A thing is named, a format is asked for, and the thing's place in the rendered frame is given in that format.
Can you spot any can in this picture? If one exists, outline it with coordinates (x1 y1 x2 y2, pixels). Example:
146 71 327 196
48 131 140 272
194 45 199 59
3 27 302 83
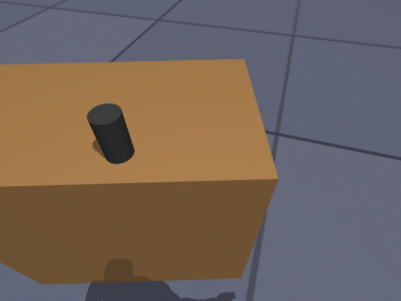
87 103 134 164

